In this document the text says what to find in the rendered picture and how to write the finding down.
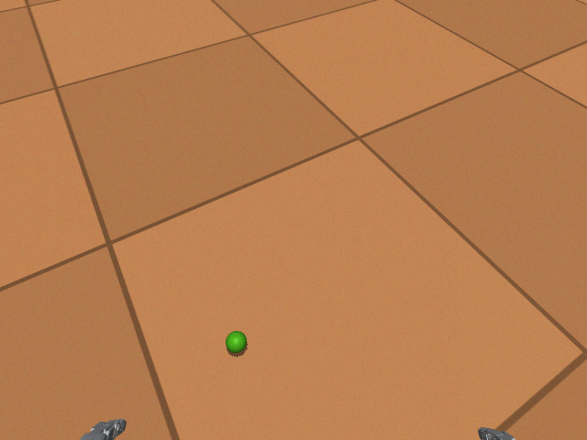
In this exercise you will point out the ball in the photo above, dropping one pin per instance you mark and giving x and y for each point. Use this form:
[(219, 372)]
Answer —
[(236, 342)]

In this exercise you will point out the left robot hand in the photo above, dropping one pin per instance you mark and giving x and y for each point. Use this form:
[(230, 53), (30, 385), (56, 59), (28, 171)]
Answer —
[(106, 430)]

